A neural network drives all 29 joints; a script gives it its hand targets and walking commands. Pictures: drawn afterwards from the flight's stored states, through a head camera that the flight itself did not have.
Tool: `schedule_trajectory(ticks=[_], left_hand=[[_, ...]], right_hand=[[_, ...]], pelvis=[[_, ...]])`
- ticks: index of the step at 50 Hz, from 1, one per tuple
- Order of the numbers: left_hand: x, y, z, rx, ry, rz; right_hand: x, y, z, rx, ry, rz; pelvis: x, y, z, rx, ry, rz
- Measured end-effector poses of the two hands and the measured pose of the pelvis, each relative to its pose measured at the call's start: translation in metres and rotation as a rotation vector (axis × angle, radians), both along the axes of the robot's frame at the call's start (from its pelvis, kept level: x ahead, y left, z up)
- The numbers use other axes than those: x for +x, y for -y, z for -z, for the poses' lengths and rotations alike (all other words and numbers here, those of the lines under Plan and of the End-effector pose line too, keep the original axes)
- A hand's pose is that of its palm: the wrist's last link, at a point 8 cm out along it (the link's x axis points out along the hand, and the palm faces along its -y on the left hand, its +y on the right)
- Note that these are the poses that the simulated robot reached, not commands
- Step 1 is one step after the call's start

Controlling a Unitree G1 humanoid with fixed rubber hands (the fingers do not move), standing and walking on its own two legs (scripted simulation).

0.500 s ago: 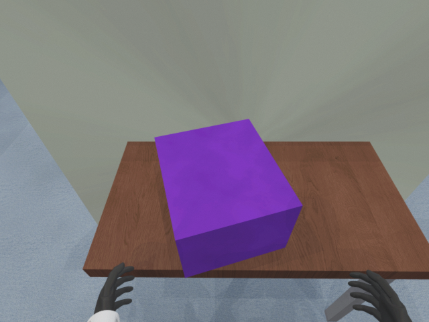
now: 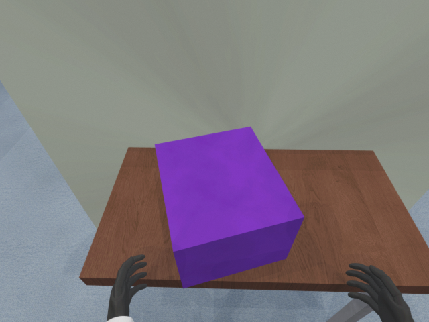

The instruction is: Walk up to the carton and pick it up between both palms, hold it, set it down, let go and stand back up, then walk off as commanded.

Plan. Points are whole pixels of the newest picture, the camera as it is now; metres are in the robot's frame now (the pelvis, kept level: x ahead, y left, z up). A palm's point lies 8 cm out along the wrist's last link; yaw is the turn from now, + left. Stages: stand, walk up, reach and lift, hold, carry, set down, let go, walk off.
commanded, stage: reach and lift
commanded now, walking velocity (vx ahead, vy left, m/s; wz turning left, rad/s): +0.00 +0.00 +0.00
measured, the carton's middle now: (219, 200) +0.40 +0.05 -0.05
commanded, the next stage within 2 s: none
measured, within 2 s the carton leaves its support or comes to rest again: neither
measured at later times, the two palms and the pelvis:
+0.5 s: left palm (124, 274) +0.20 +0.21 +0.00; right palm (389, 277) +0.23 -0.26 +0.00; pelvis -0.01 +0.00 -0.01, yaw -1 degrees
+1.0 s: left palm (124, 244) +0.24 +0.22 +0.02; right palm (366, 228) +0.31 -0.24 +0.02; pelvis +0.00 -0.01 +0.00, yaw +0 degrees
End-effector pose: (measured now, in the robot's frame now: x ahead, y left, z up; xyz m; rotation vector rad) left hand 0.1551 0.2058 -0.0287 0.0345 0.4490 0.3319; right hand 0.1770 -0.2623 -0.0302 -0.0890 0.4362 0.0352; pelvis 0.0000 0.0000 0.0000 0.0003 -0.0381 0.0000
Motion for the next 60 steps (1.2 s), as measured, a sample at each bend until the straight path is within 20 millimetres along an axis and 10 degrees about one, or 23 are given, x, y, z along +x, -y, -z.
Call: schedule_trajectory(ticks=[19, 60], left_hand=[[0.027, 0.005, -0.015, -0.004, 0.095, -0.02], [0.098, -0.021, -0.059, -0.014, 0.126, -0.059]], right_hand=[[0.028, 0.011, -0.016, 0.025, 0.064, -0.024], [0.16, -0.038, -0.068, 0.039, 0.182, -0.118]], pelvis=[[-0.008, 0.002, 0.006, 0.009, -0.029, 0.008], [-0.001, 0.005, -0.007, -0.007, -0.112, -0.001]])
